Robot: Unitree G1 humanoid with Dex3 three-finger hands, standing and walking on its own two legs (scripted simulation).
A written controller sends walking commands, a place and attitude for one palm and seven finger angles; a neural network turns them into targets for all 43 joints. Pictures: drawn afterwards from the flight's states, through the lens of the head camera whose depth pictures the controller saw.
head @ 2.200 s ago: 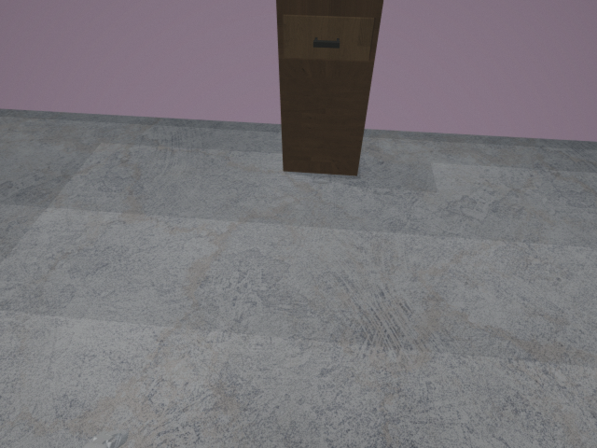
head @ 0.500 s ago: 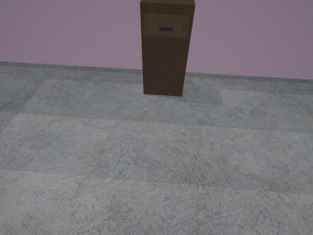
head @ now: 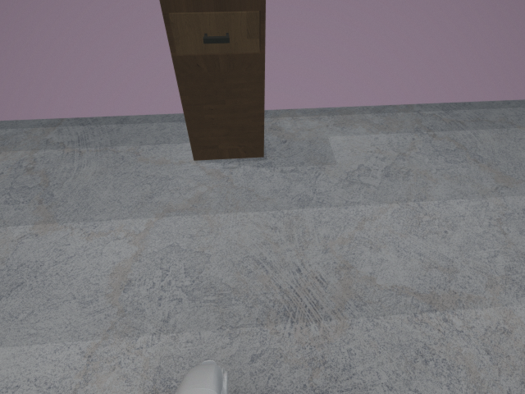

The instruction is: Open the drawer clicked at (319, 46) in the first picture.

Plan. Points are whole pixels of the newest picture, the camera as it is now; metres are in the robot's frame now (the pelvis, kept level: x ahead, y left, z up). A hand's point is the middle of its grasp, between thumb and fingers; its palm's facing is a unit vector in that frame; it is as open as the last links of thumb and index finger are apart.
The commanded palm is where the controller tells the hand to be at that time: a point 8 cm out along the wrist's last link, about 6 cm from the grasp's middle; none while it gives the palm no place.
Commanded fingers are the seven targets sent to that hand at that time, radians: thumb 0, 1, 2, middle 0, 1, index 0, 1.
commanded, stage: walk to a spot facing it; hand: left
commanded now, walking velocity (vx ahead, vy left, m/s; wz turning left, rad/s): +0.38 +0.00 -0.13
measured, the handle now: (216, 37) +1.37 +0.30 -0.08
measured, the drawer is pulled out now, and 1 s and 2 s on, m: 0.00 0.00 0.00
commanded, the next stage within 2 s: turn to face it in 1.10 s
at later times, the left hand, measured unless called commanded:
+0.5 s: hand (158, 308) +0.30 +0.24 -0.17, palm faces -0.05 -0.99 -0.16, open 7.3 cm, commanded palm none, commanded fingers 0.00 0.90 0.90 -0.20 -0.30 -0.20 -0.30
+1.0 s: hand (229, 217) +0.54 +0.13 -0.17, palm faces -0.18 -0.96 -0.23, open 7.1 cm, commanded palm none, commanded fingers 0.00 0.90 0.90 -0.20 -0.30 -0.20 -0.30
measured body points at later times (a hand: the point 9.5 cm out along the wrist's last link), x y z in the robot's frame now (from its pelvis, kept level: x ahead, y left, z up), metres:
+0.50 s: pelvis +0.21 +0.07 +0.00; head +0.21 +0.09 +0.45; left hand +0.30 +0.29 -0.15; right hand +0.16 -0.17 -0.14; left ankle +0.20 +0.13 -0.74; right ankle +0.26 -0.10 -0.65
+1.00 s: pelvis +0.42 -0.04 +0.00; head +0.44 -0.05 +0.45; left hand +0.55 +0.18 -0.15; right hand +0.35 -0.24 -0.17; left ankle +0.44 +0.10 -0.65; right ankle +0.41 -0.11 -0.74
